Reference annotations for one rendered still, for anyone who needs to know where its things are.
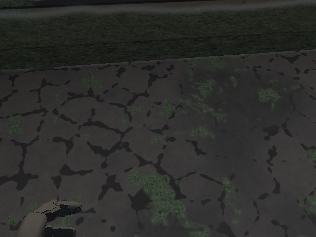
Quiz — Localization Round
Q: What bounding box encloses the left robot hand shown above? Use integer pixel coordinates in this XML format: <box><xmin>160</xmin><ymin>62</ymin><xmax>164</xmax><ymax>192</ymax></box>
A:
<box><xmin>15</xmin><ymin>199</ymin><xmax>85</xmax><ymax>237</ymax></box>

